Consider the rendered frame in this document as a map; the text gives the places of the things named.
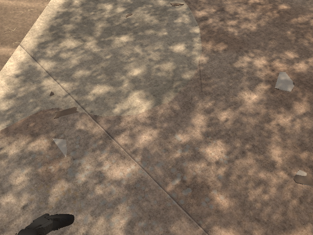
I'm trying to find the robot left hand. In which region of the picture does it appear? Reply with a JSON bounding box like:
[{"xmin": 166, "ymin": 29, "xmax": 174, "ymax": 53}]
[{"xmin": 16, "ymin": 213, "xmax": 74, "ymax": 235}]

